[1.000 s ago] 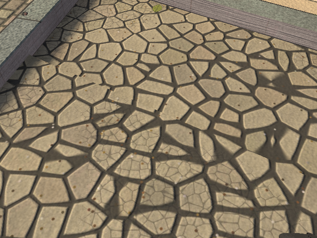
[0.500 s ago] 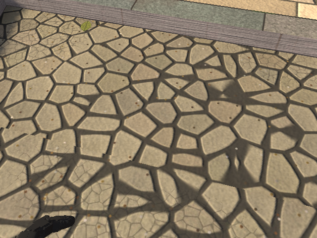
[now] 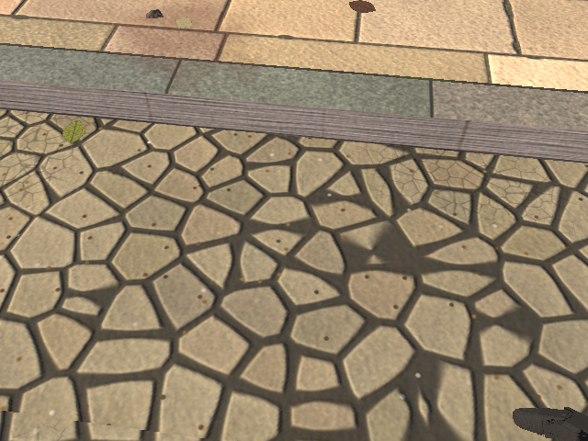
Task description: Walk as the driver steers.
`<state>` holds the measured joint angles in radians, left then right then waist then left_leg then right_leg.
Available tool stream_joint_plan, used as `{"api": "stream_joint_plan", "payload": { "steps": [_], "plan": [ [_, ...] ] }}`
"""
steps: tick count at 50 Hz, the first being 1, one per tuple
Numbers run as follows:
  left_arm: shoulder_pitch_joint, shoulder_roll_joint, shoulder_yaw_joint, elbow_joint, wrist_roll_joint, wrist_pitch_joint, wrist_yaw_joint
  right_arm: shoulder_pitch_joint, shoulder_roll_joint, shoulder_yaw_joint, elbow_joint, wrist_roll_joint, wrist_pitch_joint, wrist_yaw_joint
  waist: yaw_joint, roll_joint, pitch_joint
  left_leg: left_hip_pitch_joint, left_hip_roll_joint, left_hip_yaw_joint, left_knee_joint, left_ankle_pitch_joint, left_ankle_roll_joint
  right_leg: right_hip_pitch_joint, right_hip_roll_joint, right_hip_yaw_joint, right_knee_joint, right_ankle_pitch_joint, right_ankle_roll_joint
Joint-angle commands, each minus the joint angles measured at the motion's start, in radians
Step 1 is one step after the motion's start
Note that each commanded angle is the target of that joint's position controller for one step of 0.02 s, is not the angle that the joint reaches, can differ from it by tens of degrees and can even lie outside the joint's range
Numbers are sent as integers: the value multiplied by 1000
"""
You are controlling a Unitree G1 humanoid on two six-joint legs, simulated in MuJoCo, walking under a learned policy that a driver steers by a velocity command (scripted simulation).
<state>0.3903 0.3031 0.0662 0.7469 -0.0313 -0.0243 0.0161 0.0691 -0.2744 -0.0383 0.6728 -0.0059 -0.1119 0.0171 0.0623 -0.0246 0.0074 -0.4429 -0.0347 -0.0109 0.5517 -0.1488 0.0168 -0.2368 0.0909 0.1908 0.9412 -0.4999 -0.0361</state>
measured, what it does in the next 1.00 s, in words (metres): goes down, turning right: right foot, then left foot 0.03 m lower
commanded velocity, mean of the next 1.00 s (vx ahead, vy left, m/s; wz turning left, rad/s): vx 0.50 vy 0.00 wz -0.60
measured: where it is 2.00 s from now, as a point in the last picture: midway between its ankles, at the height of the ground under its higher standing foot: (501, 293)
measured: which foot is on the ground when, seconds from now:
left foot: down 0.00-0.46, up 0.48-0.92, down 0.94-1.00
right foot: up 0.00-0.42, down 0.44-0.96, up 0.98-1.00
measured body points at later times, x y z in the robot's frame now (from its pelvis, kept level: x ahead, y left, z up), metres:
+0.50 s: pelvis +0.25 -0.07 -0.01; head +0.29 -0.10 +0.44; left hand +0.54 +0.11 -0.08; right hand +0.20 -0.37 -0.13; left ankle +0.11 +0.12 -0.66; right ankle +0.32 -0.18 -0.72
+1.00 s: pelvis +0.54 -0.14 -0.03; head +0.56 -0.15 +0.42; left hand +0.73 +0.09 -0.15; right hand +0.59 -0.47 -0.10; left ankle +0.67 -0.09 -0.76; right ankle +0.33 -0.17 -0.69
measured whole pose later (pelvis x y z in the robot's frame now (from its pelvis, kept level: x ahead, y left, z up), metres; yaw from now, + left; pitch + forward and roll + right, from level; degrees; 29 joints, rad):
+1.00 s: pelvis +0.54 -0.14 -0.03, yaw -35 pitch +2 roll +0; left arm 0.40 0.31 0.08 0.75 -0.03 -0.02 0.02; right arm 0.06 -0.28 -0.05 0.71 0.00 -0.12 0.04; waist 0.07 -0.01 -0.01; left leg -0.43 -0.04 -0.04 0.54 -0.19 0.02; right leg -0.23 0.11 0.23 1.01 -0.62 -0.04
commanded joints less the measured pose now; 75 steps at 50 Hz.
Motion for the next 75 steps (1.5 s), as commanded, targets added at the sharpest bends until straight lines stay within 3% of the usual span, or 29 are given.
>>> {"api": "stream_joint_plan", "payload": {
  "steps": [1, 5, 13, 18, 20, 22, 23, 24, 25, 26, 27, 28, 33, 38, 42, 47, 48, 49, 50, 52, 53, 55, 62, 65, 69, 71, 73, 74, 75],
  "plan": [
    [-57, 150, 27, -108, 1, -16, 1, 221, -138, -53, -10, 4, 15, -12, -144, 121, -99, 568, 390, -524, -256, -300, 176, -556, -115, -41, 360, 67, 29],
    [-91, 73, 24, -127, 1, 2, -11, 150, -94, -41, 17, -4, 9, -13, -81, 150, 13, 319, 287, -224, -359, -23, 154, -445, -190, -82, 227, 181, 33],
    [-273, 26, 5, -179, 9, -8, -45, 177, -172, -67, 80, 6, 13, -19, -121, 86, 42, 363, 275, 60, -401, 216, 144, -430, -193, -148, -163, 514, 31],
    [-375, 42, 10, -229, 5, -9, -71, 230, -216, -82, 120, 31, 36, -21, -134, 88, 75, 473, 313, 138, -358, 303, 113, -387, -164, -208, -307, 452, -16],
    [-314, 83, 33, -226, 14, -4, -74, 208, -247, -93, 116, 39, 45, -28, -78, 119, 21, 513, 319, 177, -225, 637, 92, -276, -112, -252, -308, 362, -61],
    [-47, 166, 83, -153, 11, 5, -61, 190, -235, -88, 103, 45, 54, -33, 69, 85, -118, 397, 265, 230, 144, 744, 48, 101, -29, -285, -375, 391, -129],
    [78, 256, 110, -128, 4, 14, -39, 236, -164, -60, 86, 7, 50, -33, 90, -93, -201, 125, 204, 233, 482, 254, 3, 392, -200, -13, -401, 421, -202],
    [0, 320, 107, -166, -8, -1, -42, 290, -81, -26, 22, -7, 22, -20, -22, -303, -331, -259, -6, 81, 798, -445, -41, 640, -400, 560, -566, 141, -403],
    [16, 217, 77, -177, -2, -17, -52, 181, -180, -45, 15, 27, -10, -5, 52, -143, -329, -360, 48, -75, 833, -405, -16, 620, -402, 565, -649, 111, -356],
    [-7, 180, 63, -166, 7, -29, -55, 112, -193, -48, -9, 51, -25, 0, 46, -100, -206, -381, 81, -67, 783, -318, 6, 509, -370, 427, -650, 202, -314],
    [-64, 165, 57, -166, 7, -36, -56, 111, -177, -45, -2, 35, -28, -7, -7, 3, -128, -326, 120, -70, 692, -247, 3, 363, -329, 322, -645, 339, -281],
    [-119, 133, 47, -172, 10, -37, -52, 117, -182, -50, 10, 8, -22, -13, -39, 8, -99, -263, 148, -73, 609, -210, -9, 262, -299, 244, -651, 440, -265],
    [-144, 156, 49, -159, 22, -44, -21, 90, -127, -38, 8, -10, 13, -8, -73, -5, -41, -151, 133, -49, 379, -54, -75, 44, -241, 124, -707, 616, -271],
    [-68, 164, 53, -103, 9, -32, 7, -98, -89, -20, -38, -3, 0, 12, -2, -28, 8, -38, 58, -52, 12, 331, -81, -58, -161, 70, -686, 391, -189],
    [-26, 142, 53, -72, 0, -27, 14, -135, -118, -28, -57, 9, -7, 34, 6, -41, 15, -35, 61, -120, -65, 299, -48, 6, -195, 188, -547, 256, -176],
    [-2, 92, 41, -58, 9, -6, 14, 70, -160, -61, -1, 6, -21, 22, -83, -40, -66, 249, 88, -98, -125, 137, 15, 27, -133, 213, -229, 301, -109],
    [34, 17, 14, -64, 18, -9, 3, 208, -200, -72, 18, -7, -25, 18, -124, 91, -212, 542, 232, -229, -49, 161, 52, -138, -63, 115, 69, 57, -72],
    [221, -26, -3, -64, -2, -22, -2, 306, -279, -88, 38, -11, -16, 13, -66, 328, -331, 847, 456, -650, -91, 116, 216, -459, 45, 34, 394, -206, 1],
    [189, 74, 8, -73, -27, -27, 9, 325, -257, -95, 60, 21, -4, 18, -95, 300, -308, 829, 510, -833, -197, -285, 255, -613, -49, 14, 482, -79, 19],
    [-74, 166, 35, -99, -7, -17, 22, 196, -131, -55, 27, -2, 6, 7, -139, 81, -59, 538, 395, -551, -276, -297, 172, -605, -120, -27, 446, 114, 24],
    [-113, 150, 38, -112, 6, -12, 21, 159, -108, -45, 27, -12, 7, 4, -123, 94, 6, 430, 352, -451, -295, -162, 166, -573, -142, -20, 400, 158, 27],
    [-96, 96, 35, -117, 8, -7, 10, 147, -86, -40, 51, -10, -2, -5, -84, 151, 20, 344, 294, -293, -326, 14, 136, -498, -184, -22, 325, 207, 19],
    [-198, 16, 13, -155, 10, -12, -21, 169, -138, -56, 101, 2, 4, -18, -93, 102, 18, 368, 244, 20, -381, 382, 124, -469, -178, -116, -77, 487, 36],
    [-329, -27, -9, -191, 19, -27, -43, 264, -148, -50, 150, 19, 15, -17, -140, 66, 53, 380, 247, 39, -401, 359, 136, -405, -148, -164, -260, 550, 14],
    [-443, -5, -8, -232, 17, -49, -67, 338, -179, -51, 197, 38, 47, -12, -140, 73, 90, 527, 303, -18, -348, 458, 161, -425, -124, -206, -388, 440, -12],
    [-387, 46, 12, -223, 20, -55, -68, 330, -213, -57, 203, 39, 57, -18, -78, 117, 28, 554, 304, -24, -237, 716, 142, -274, -78, -225, -435, 367, -37],
    [-99, 146, 57, -142, 31, -55, -46, 292, -202, -45, 192, 37, 57, -22, 82, 125, -163, 348, 232, 18, 91, 721, 85, 232, -112, -186, -456, 494, -104],
    [59, 254, 82, -116, 61, -47, -28, 341, -96, -11, 147, 14, 39, -15, 96, -51, -358, -41, 113, 60, 479, 245, 21, 682, -405, 172, -403, 522, -227],
    [61, 200, 65, -110, 47, -42, -22, 396, -68, 3, 172, 21, 23, -7, 73, -167, -508, -200, 22, -65, 704, -438, 1, 762, -546, 473, -517, 463, -315]
  ]
}}
Next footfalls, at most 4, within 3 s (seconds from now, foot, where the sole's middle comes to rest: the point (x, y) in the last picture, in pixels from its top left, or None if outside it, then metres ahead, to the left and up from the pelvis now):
0.44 right None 0.36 -0.19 -0.76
0.94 left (370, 356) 0.70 -0.12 -0.79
1.46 right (523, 343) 0.76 -0.50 -0.79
1.94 left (487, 236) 1.10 -0.46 -0.79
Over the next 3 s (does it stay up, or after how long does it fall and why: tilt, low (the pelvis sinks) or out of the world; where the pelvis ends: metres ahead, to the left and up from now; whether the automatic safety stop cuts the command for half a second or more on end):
stays up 1.41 -0.57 0.00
